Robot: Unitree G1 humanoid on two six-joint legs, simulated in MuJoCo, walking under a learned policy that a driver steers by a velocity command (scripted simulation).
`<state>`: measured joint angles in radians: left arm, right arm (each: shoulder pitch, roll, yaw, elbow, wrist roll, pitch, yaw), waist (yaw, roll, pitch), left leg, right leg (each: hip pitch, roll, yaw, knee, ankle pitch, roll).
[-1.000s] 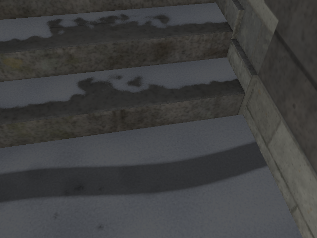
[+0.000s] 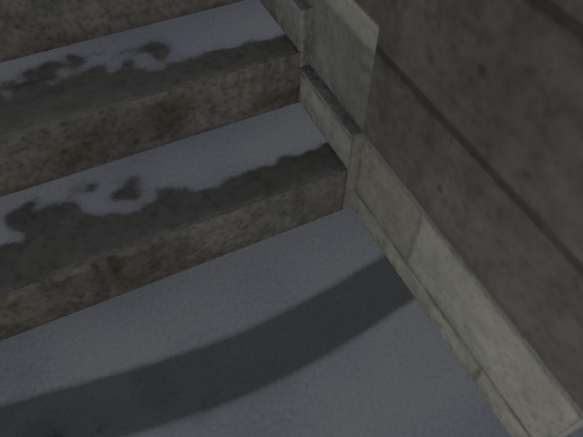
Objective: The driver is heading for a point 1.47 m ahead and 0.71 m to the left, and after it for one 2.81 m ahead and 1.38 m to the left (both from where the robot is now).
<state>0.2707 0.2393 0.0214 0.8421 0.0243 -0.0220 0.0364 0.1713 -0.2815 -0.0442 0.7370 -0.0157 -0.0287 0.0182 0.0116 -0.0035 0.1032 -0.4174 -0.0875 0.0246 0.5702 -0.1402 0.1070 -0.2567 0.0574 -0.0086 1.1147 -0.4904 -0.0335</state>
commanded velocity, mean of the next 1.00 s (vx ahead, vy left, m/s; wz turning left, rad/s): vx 0.02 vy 0.00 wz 0.56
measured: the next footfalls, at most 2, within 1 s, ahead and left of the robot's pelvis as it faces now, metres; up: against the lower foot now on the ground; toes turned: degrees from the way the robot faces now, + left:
right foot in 0.42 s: +0.14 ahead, -0.14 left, +0.00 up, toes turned +21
left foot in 0.84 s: +0.04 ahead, +0.07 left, +0.00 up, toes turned +30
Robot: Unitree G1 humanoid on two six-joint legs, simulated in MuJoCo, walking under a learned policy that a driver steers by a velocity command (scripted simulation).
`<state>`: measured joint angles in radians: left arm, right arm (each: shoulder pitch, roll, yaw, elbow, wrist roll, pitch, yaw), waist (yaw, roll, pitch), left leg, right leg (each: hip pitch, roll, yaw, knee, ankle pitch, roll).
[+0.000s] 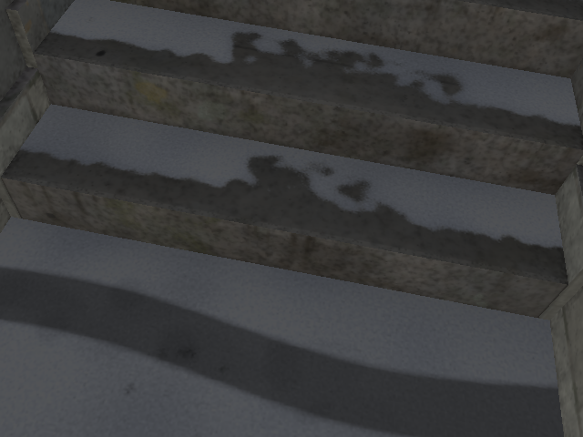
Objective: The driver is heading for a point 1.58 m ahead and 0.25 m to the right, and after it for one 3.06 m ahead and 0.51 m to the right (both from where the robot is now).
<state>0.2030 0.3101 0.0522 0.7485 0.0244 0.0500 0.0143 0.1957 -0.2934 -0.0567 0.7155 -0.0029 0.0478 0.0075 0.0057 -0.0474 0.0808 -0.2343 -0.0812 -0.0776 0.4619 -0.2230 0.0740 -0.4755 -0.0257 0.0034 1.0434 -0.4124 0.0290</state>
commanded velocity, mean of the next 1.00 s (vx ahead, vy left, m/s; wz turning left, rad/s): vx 0.02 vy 0.00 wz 0.19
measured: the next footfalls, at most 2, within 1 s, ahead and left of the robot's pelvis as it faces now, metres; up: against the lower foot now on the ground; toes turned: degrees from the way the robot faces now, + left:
right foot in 0.32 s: +0.09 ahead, -0.11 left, +0.00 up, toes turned +9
left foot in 0.62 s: +0.03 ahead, +0.10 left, +0.00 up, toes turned +4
